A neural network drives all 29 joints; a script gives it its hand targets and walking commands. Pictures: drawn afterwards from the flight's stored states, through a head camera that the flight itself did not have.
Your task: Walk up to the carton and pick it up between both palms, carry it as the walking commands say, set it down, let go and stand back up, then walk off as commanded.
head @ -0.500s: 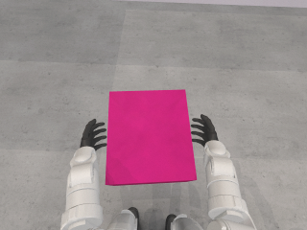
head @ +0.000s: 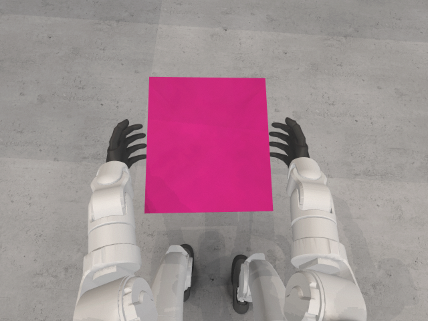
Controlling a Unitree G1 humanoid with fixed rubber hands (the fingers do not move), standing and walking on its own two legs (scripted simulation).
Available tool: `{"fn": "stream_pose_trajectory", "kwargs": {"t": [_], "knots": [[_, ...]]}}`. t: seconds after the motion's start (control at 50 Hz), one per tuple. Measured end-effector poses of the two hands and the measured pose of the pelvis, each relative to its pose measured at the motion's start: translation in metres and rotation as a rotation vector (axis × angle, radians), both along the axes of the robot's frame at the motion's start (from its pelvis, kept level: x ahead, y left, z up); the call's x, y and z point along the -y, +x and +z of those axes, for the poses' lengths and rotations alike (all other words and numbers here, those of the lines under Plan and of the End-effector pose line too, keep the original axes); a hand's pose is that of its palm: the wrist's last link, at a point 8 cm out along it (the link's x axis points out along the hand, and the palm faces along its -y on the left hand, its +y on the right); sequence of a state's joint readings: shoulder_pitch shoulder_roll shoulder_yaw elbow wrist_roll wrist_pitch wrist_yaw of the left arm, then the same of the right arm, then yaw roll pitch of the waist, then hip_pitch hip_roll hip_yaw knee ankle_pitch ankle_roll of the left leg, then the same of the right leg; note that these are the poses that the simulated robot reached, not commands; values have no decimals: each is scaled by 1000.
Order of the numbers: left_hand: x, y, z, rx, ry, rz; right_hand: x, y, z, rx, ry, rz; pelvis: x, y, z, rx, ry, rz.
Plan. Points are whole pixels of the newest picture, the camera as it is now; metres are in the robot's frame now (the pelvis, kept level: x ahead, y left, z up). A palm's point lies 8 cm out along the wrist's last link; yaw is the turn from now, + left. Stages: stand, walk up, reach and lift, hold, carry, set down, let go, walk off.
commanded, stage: set down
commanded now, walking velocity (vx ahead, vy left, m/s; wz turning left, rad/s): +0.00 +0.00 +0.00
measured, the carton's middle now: (207, 149) +0.45 +0.04 -0.16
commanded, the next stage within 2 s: none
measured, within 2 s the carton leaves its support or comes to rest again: neither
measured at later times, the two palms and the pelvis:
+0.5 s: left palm (136, 160) +0.41 +0.20 -0.15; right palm (284, 158) +0.43 -0.13 -0.15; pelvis -0.01 +0.01 -0.08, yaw -1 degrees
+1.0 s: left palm (146, 163) +0.43 +0.20 -0.24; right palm (273, 159) +0.46 -0.13 -0.24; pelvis -0.03 +0.00 -0.16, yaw -2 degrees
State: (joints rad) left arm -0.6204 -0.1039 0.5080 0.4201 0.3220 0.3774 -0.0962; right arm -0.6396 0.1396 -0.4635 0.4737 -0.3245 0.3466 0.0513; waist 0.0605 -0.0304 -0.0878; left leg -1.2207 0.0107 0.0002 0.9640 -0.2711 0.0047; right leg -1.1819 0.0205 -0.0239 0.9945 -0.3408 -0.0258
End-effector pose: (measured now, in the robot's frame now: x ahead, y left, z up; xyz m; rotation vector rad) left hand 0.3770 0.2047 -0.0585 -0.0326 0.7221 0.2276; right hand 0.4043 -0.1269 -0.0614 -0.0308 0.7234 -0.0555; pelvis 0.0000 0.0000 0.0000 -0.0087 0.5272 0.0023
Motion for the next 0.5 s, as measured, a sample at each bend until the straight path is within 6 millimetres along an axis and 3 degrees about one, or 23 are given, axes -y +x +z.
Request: {"fn": "stream_pose_trajectory", "kwargs": {"t": [0.26,0.5], "knots": [[1,18,-46,4,-6,-3,2,14,-46,-4,11,-8,-11,-9,-44,-109,-4,-12],[3,31,-89,5,5,1,3,28,-89,-1,14,-13,-8,-11,-81,-199,-1,-17]]}}
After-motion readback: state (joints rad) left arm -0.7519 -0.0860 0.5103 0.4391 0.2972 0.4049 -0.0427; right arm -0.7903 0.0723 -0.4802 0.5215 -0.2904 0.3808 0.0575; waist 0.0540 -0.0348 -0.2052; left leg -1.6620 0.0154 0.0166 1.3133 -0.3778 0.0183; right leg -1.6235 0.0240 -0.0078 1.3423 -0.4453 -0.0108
